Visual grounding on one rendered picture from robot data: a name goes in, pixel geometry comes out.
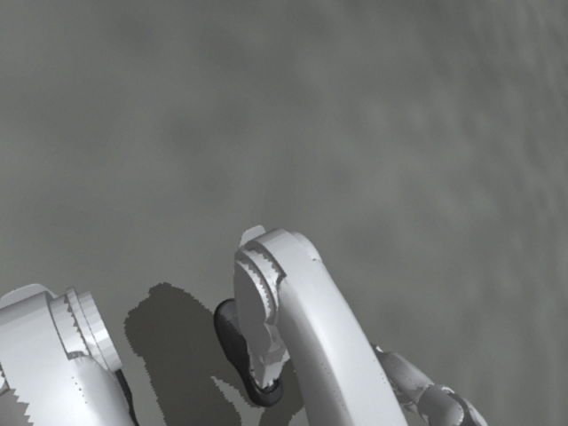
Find right robot foot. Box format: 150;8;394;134
214;298;283;407

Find right robot hand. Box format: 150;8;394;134
370;343;435;416

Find left robot foot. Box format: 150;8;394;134
115;369;139;426

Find right robot arm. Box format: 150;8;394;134
417;384;488;426

